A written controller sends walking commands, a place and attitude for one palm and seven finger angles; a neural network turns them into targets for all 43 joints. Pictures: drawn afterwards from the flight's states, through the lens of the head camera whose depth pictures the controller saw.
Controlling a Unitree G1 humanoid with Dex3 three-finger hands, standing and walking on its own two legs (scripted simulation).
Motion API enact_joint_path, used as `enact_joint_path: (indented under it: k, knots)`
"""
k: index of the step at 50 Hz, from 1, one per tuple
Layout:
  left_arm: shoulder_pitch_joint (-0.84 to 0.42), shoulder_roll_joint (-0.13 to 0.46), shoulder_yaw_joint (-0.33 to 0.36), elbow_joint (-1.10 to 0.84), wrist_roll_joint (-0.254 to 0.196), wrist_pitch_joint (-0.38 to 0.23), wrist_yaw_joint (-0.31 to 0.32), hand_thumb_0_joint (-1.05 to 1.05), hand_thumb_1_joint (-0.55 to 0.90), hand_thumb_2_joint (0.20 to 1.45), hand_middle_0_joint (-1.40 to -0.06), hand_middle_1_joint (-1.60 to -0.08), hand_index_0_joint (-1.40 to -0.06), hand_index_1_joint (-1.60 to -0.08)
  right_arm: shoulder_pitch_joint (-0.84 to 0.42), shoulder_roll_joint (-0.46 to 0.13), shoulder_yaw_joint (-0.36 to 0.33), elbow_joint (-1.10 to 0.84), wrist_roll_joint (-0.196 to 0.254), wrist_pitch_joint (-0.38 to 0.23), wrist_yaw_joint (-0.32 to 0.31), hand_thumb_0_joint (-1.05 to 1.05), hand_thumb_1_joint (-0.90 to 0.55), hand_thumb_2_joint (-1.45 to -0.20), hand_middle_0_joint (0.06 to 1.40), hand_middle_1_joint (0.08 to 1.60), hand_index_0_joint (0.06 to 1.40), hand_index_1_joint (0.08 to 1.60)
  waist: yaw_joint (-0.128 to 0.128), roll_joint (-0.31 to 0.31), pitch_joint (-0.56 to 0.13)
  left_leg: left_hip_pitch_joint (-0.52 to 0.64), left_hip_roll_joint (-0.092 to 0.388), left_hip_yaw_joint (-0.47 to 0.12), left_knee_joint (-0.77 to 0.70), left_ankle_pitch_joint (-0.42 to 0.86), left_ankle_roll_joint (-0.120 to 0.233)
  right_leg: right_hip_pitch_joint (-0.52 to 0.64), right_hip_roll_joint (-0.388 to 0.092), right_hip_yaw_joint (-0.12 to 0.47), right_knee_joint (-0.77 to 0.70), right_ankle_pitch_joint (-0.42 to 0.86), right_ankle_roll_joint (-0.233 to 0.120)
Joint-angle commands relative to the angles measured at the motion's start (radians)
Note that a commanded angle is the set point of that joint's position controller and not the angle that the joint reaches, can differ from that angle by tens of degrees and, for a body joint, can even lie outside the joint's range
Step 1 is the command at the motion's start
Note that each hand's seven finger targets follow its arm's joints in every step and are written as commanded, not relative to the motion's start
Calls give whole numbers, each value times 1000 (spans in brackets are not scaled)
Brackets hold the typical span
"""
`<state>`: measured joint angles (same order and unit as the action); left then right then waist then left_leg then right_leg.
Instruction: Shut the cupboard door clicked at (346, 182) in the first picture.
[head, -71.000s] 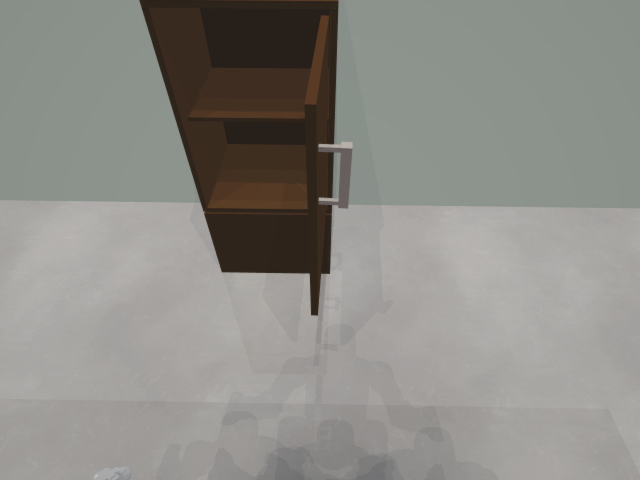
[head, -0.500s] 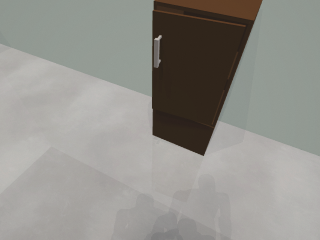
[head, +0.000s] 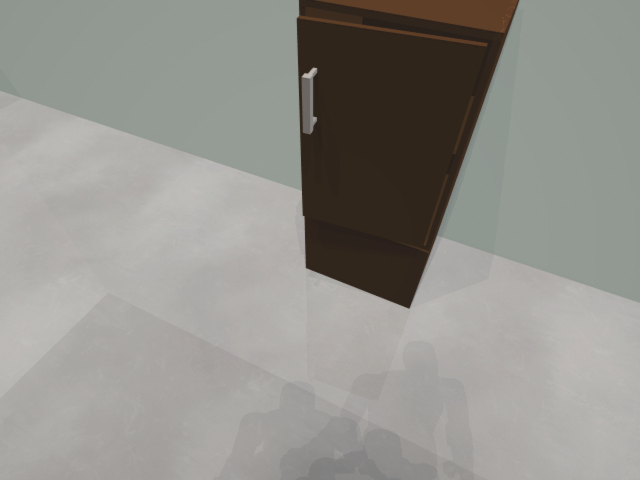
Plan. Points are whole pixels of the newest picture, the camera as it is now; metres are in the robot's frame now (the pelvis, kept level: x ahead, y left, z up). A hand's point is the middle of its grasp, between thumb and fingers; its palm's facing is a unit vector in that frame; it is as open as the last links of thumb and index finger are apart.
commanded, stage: look to check the result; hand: left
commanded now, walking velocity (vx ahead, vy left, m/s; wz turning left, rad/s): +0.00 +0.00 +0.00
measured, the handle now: (310, 101) +0.91 +0.07 +0.01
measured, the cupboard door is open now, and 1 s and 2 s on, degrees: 5 5 5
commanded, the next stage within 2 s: walk to a spot facing it in 0.02 s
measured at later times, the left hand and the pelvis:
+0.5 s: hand out of the picture +0.02 +0.20 -0.20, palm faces +0.18 -0.96 -0.22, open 7.4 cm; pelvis +0.01 +0.00 -0.02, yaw +10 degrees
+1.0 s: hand out of the picture +0.03 +0.21 -0.16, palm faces +0.42 -0.86 -0.30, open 7.4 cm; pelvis +0.05 -0.03 -0.01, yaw +27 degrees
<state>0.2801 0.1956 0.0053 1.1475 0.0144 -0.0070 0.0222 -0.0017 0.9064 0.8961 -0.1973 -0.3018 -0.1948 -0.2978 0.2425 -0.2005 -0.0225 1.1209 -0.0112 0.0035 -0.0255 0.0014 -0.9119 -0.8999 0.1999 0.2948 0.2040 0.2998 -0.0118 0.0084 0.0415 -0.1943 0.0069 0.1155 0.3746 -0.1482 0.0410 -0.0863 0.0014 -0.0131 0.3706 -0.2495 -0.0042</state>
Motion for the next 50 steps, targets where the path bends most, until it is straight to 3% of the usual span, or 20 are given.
enact_joint_path:
  k: [1,8,12,17,21,23,24,25,26,27,28,30,32,35,42,45,46,47,48,50]
  knots:
    - [36,134,24,-27,1,-16,10,0,900,900,-200,-300,-200,-300,17,-138,-16,-33,-1,-13,-8,0,-900,-900,200,300,200,300,-1,-7,38,82,119,-147,-79,1,1,-132,-105,90,-105,62,-44]
    - [-3,154,27,-38,-1,-17,8,0,900,900,-200,-300,-200,-300,-9,-156,-13,-37,-1,-16,-6,0,-900,-900,200,300,200,300,0,-8,14,85,120,-153,-70,70,-2,-90,-112,80,-99,114,-39]
    - [27,116,34,-47,-3,6,17,0,900,900,-200,-300,-200,-300,13,-99,-3,-44,-2,2,-3,0,-900,-900,200,300,200,300,7,-1,6,24,106,-160,0,152,-10,-67,-132,35,-14,160,-25]
    - [14,162,69,-102,1,20,21,0,900,900,-200,-300,-200,-300,-8,-104,-23,-95,-3,22,4,0,-900,-900,200,300,200,300,16,-66,13,-111,55,-145,148,105,-22,-41,-217,43,20,178,-81]
    - [-20,184,89,-159,11,20,29,0,900,900,-200,-300,-200,-300,-31,-86,-43,-147,-9,42,11,0,-900,-900,200,300,200,300,18,-164,29,-226,25,-93,469,-287,-50,-34,-372,70,15,406,-192]
    - [-60,192,97,-184,19,19,31,0,900,900,-200,-300,-200,-300,-25,-82,-48,-168,-4,43,19,0,-900,-900,200,300,200,300,-3,-157,49,-214,63,-105,416,-332,-50,-54,-389,16,72,466,-177]
    - [-76,196,100,-196,16,19,29,0,900,900,-200,-300,-200,-300,2,-85,-49,-171,-3,41,23,0,-900,-900,200,300,200,300,-22,-123,43,-160,65,-99,308,-245,-49,-73,-363,-30,146,464,-138]
    - [-76,182,98,-206,11,21,24,0,900,900,-200,-300,-200,-300,56,-102,-52,-163,-6,35,25,0,-900,-900,200,300,200,300,-45,-28,11,-53,70,-129,189,22,-27,-133,-293,-100,289,404,-71]
    - [-42,140,94,-226,-2,28,19,0,900,900,-200,-300,-200,-300,115,-167,-60,-160,-18,24,21,0,-900,-900,200,300,200,300,-55,235,-17,30,215,-407,49,394,58,-276,-146,-167,515,89,22]
    - [-77,112,81,-259,-6,34,18,0,900,900,-200,-300,-200,-300,153,-226,-75,-149,-20,27,9,0,-900,-900,200,300,200,300,-66,343,-38,80,355,-621,-48,561,169,-403,-46,-90,700,-419,53]
    - [-85,130,84,-264,3,43,19,0,900,900,-200,-300,-200,-300,151,-236,-78,-140,-23,33,8,0,-900,-900,200,300,200,300,-64,211,-61,29,350,-568,-84,208,176,-366,-66,10,771,-387,25]
    - [-140,138,94,-268,12,47,10,0,900,900,-200,-300,-200,-300,66,-209,-74,-190,-24,27,2,0,-900,-900,200,300,200,300,-39,126,1,-91,282,-588,-136,-172,122,-424,-86,46,800,-236,27]
    - [-125,124,95,-270,13,40,1,0,900,900,-200,-300,-200,-300,20,-198,-71,-207,-25,20,-2,0,-900,-900,200,300,200,300,-18,55,-4,-92,247,-540,-137,-181,110,-440,-83,52,770,-147,41]
    - [-97,108,90,-271,12,30,-6,0,900,900,-200,-300,-200,-300,27,-203,-74,-214,-21,14,-4,0,-900,-900,200,300,200,300,-16,45,-93,15,195,-493,-105,-120,113,-433,-60,39,673,-120,54]
    - [-122,111,80,-314,11,26,-14,0,900,900,-200,-300,-200,-300,28,-224,-92,-227,-28,29,10,0,-900,-900,200,300,200,300,-34,180,-71,-17,154,-562,-117,-332,117,-358,-8,-2,394,-183,55]
    - [9,140,86,-281,10,17,-18,0,900,900,-200,-300,-200,-300,-37,-221,-97,-250,-21,34,12,0,-900,-900,200,300,200,300,33,171,-86,-169,81,-529,-58,-389,78,-99,34,-36,148,-119,44]
    - [78,165,97,-263,14,12,-14,0,900,900,-200,-300,-200,-300,-74,-189,-93,-266,-13,36,13,0,-900,-900,200,300,200,300,70,99,-77,-325,22,-460,21,-416,34,67,-7,-5,14,-110,30]
    - [114,248,115,-265,30,1,-1,0,900,900,-200,-300,-200,-300,-58,-112,-81,-281,0,34,16,0,-900,-900,200,300,200,300,90,-173,-78,-544,-92,-294,329,-426,-37,213,-263,295,-181,-323,-43]
    - [70,284,110,-281,21,6,9,0,900,900,-200,-300,-200,-300,-82,-110,-82,-295,-12,27,18,0,-900,-900,200,300,200,300,80,-266,1,-593,-108,-202,604,-431,-72,57,-476,524,-254,-362,-115]
    - [-99,230,102,-331,9,5,17,0,900,900,-200,-300,-200,-300,-15,-131,-91,-286,-21,43,33,0,-900,-900,200,300,200,300,-22,-87,41,-501,-30,-213,790,-328,-65,-122,-448,352,-219,-278,-141]
